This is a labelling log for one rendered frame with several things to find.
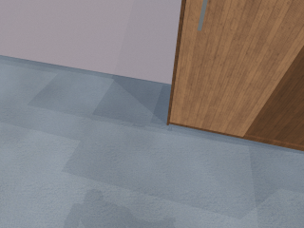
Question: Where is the handle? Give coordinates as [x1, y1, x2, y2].
[198, 0, 208, 31]

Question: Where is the wardrobe door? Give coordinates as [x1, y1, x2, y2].
[169, 0, 304, 137]
[245, 46, 304, 145]

